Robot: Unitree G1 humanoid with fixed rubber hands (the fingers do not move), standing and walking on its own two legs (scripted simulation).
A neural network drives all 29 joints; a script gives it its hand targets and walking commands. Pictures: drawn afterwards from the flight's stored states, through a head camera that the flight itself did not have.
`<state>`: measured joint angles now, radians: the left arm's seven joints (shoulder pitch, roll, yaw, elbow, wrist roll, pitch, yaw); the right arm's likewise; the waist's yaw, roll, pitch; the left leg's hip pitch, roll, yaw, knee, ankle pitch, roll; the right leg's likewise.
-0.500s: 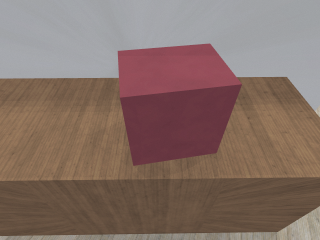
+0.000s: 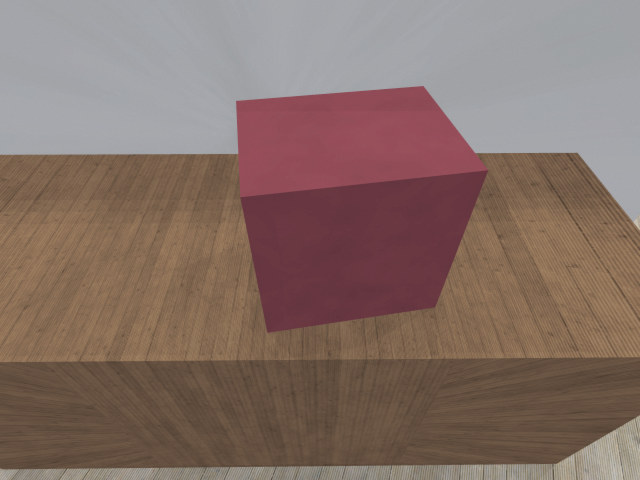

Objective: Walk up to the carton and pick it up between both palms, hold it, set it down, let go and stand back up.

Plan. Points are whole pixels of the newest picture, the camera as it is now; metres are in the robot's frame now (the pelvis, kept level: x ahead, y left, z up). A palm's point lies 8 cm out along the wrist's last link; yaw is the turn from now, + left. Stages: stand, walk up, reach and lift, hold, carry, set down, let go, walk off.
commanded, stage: stand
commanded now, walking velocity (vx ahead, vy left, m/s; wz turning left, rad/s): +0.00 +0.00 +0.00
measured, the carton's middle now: (343, 212) +0.52 -0.01 +0.04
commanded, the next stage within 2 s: none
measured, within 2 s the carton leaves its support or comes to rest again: neither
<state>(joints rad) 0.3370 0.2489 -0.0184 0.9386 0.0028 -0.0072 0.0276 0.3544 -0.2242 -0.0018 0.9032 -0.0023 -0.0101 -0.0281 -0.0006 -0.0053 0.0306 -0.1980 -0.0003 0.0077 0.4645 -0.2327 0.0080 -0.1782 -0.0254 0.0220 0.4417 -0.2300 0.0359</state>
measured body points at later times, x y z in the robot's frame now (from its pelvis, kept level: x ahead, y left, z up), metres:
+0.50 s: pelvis +0.01 +0.00 +0.00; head +0.01 +0.01 +0.45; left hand +0.02 +0.25 -0.15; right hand +0.03 -0.25 -0.14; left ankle +0.01 +0.11 -0.74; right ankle +0.01 -0.14 -0.74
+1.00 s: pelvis +0.01 +0.00 +0.00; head +0.01 +0.01 +0.45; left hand +0.02 +0.25 -0.15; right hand +0.02 -0.24 -0.14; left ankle +0.01 +0.11 -0.74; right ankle +0.01 -0.14 -0.74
